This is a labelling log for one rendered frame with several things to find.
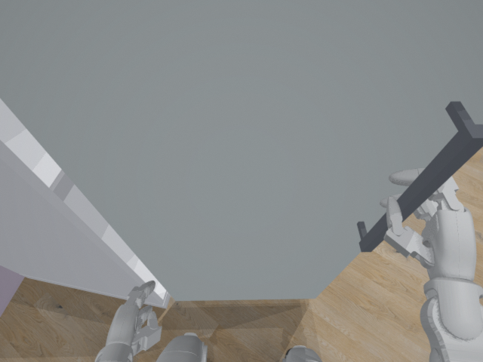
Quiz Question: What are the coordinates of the handle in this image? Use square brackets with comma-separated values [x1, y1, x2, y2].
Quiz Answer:
[357, 101, 483, 252]

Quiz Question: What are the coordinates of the robot right hand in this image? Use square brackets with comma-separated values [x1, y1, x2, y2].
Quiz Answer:
[380, 168, 476, 281]

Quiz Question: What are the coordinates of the robot left thigh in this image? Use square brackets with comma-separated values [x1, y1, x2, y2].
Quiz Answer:
[156, 335, 208, 362]

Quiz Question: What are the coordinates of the fridge door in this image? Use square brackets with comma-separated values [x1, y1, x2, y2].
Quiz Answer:
[0, 0, 483, 301]

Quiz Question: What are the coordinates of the robot right forearm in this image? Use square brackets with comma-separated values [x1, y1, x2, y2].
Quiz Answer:
[420, 278, 483, 362]

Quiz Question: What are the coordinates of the robot left hand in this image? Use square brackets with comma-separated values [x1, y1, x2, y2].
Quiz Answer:
[106, 281, 162, 355]

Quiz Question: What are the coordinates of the robot left forearm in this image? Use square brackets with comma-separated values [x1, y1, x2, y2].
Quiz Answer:
[94, 343, 134, 362]

